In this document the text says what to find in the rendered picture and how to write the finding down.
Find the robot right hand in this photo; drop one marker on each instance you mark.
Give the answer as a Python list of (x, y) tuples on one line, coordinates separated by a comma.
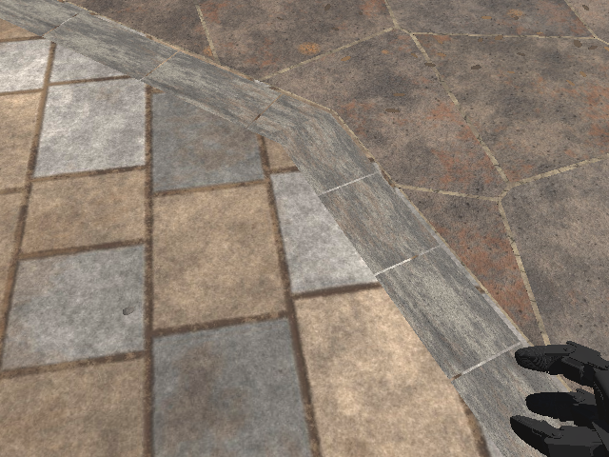
[(589, 412)]

